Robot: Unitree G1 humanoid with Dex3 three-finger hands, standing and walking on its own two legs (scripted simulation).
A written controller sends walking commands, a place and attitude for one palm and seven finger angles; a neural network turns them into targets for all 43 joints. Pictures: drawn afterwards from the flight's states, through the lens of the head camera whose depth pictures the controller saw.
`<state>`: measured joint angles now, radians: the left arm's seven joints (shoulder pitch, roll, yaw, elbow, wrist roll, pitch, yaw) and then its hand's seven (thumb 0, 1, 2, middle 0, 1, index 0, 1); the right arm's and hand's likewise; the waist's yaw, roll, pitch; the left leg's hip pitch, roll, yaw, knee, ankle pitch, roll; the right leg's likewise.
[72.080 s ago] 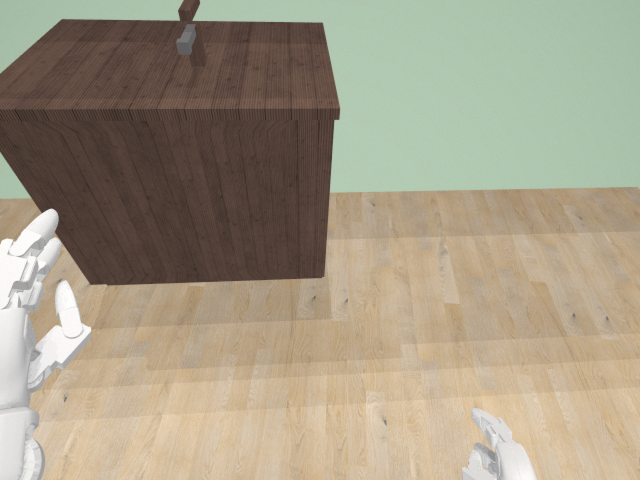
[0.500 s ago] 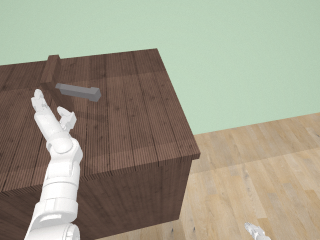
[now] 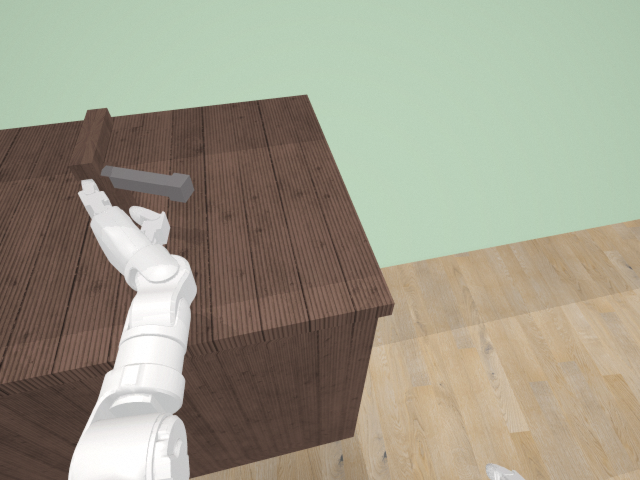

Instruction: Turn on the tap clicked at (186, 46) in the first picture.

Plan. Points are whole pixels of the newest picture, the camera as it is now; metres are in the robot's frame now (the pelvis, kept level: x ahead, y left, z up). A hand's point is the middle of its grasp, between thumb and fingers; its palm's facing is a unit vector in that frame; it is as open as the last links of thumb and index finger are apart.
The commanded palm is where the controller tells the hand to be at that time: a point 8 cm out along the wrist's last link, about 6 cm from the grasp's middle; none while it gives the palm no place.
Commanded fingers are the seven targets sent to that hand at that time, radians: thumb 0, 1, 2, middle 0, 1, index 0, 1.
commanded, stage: push the lever round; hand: left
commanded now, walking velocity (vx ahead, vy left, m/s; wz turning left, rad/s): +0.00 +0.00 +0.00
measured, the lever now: (179, 187) +0.47 +0.22 +0.12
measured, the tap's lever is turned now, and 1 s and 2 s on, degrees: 64 69 82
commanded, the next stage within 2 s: lift the hand up off the lever in 1.64 s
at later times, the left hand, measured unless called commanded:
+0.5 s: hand (181, 206) +0.45 +0.21 +0.11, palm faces +0.81 -0.58 -0.09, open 7.9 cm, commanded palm +0.40 +0.23 +0.11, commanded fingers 0.00 0.90 0.90 -0.15 -0.15 -0.15 -0.15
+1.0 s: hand (189, 197) +0.46 +0.20 +0.12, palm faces +0.81 -0.57 -0.10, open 7.9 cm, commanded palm +0.42 +0.22 +0.11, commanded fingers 0.00 0.90 0.90 -0.15 -0.15 -0.15 -0.15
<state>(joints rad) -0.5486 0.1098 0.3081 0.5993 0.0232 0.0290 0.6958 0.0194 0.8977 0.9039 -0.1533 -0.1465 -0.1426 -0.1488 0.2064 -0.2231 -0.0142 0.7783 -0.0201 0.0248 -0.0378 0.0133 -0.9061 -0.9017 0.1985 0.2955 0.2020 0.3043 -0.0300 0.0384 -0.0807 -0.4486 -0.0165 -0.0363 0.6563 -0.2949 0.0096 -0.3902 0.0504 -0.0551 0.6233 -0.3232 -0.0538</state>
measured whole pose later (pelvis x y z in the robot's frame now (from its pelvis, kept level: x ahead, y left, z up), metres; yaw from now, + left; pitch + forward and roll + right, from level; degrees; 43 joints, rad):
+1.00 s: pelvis +0.00 -0.02 -0.01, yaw +1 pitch +9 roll +0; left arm -0.81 0.12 0.40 0.88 0.09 -0.01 0.86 0.03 0.92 0.91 -0.14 -0.14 -0.11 -0.14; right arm 0.24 -0.23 -0.03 0.81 -0.06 0.02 0.01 0.01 -0.91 -0.90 0.20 0.30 0.20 0.30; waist -0.07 0.04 -0.11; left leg -0.56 -0.01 -0.06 0.71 -0.31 -0.01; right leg -0.50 0.06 -0.08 0.69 -0.35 -0.08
